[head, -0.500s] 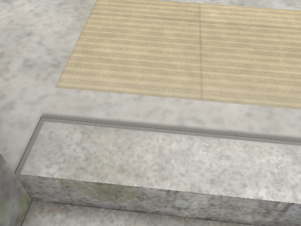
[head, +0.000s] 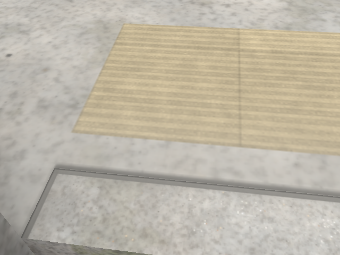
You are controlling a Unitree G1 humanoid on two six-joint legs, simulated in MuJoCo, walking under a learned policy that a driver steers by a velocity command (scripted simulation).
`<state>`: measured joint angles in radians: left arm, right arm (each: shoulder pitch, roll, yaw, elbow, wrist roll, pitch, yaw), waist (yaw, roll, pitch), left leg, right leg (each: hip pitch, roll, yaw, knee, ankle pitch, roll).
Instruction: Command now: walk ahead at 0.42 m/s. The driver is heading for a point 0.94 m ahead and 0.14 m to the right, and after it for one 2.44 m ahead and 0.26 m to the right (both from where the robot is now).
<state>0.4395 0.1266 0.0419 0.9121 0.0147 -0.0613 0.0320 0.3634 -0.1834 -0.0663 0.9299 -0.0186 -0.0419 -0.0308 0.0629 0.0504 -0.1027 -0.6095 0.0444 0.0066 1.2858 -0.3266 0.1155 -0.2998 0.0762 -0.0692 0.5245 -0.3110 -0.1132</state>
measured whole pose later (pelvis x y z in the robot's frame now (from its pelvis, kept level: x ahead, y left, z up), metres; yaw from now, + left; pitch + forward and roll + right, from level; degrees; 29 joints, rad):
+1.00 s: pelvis +0.48 -0.04 +0.37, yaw +0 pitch +1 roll -1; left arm 0.38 0.22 0.07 0.96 0.01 -0.09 -0.01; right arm 0.19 -0.12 -0.02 0.64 -0.03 -0.07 -0.01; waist -0.03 0.00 -0.09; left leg -0.93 0.02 -0.11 1.67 -0.02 0.09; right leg -0.41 0.06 -0.16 0.77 -0.39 -0.13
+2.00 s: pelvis +0.95 -0.04 +0.40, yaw -18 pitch +2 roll +1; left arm 0.26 0.25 0.07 0.70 0.02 0.02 0.02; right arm 0.16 -0.24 -0.03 0.71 -0.03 0.01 -0.02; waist 0.03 0.01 0.03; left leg -0.54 0.02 -0.01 1.16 -0.45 -0.02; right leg -0.42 0.11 0.03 0.48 -0.09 -0.10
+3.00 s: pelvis +0.98 -0.01 +0.41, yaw -26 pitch -2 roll +0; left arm 0.21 0.25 0.01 1.00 0.02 0.02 0.02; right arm 0.27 -0.24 -0.01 0.88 -0.01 0.00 -0.02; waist -0.01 0.00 0.03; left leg -0.19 -0.01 0.00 0.43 -0.21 0.01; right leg -0.14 0.06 0.09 0.41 -0.24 -0.02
